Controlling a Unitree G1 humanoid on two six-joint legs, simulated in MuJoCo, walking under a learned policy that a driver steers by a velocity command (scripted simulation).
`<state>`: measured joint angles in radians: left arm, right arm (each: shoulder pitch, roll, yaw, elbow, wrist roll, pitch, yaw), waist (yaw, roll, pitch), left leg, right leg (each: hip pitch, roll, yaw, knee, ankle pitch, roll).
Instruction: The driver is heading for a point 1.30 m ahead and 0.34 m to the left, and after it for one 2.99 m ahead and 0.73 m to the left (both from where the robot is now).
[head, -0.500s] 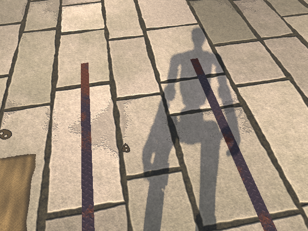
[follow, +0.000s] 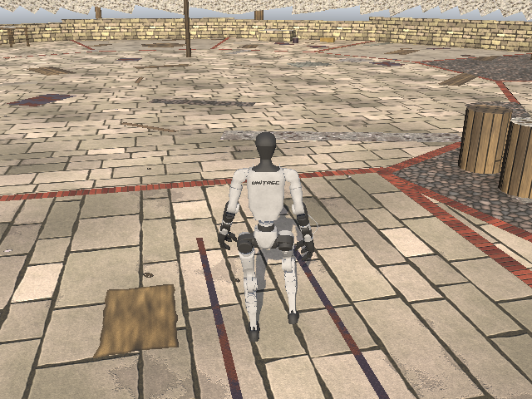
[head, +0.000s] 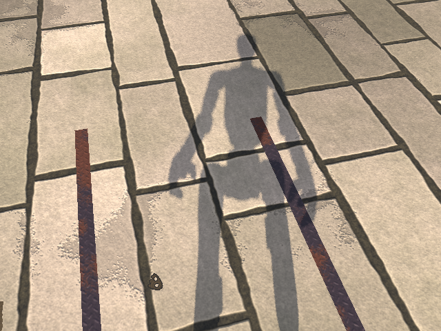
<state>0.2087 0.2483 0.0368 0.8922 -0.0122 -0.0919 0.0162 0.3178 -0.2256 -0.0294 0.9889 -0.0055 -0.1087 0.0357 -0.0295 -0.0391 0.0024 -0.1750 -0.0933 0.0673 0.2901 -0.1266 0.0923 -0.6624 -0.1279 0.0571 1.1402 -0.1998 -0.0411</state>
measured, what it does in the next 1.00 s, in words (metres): walks ahead, turning left: right foot, then left foot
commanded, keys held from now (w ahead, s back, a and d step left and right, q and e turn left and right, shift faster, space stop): w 0.16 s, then w+q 0.84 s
